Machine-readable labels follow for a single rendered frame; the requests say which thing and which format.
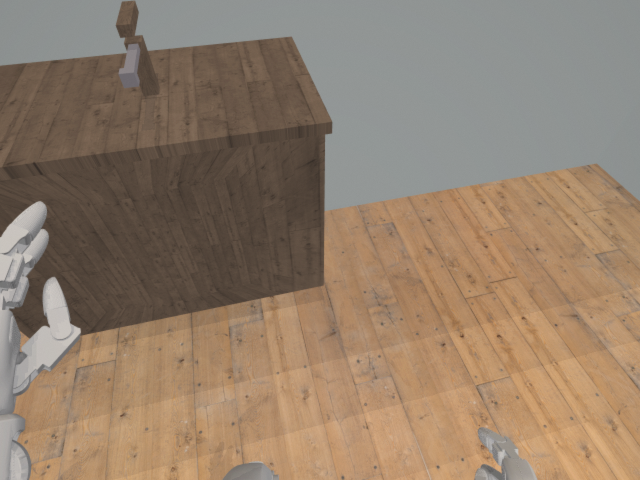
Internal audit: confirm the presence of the tap lever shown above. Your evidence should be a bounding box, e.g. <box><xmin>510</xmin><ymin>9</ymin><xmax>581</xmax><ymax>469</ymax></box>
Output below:
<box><xmin>119</xmin><ymin>44</ymin><xmax>140</xmax><ymax>88</ymax></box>

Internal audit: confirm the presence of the robot right hand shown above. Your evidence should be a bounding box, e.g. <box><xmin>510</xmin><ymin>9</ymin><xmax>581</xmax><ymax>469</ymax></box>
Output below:
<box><xmin>474</xmin><ymin>427</ymin><xmax>537</xmax><ymax>480</ymax></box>

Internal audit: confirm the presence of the robot left forearm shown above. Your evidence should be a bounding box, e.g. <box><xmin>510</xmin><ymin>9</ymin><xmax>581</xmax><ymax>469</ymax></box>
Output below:
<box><xmin>0</xmin><ymin>414</ymin><xmax>31</xmax><ymax>480</ymax></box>

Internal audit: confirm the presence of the robot left hand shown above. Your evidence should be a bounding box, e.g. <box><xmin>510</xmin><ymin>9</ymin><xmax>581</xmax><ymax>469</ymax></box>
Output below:
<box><xmin>0</xmin><ymin>201</ymin><xmax>81</xmax><ymax>415</ymax></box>

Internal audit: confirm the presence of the counter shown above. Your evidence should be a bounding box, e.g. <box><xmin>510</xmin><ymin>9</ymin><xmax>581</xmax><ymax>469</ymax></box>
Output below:
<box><xmin>0</xmin><ymin>1</ymin><xmax>332</xmax><ymax>339</ymax></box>

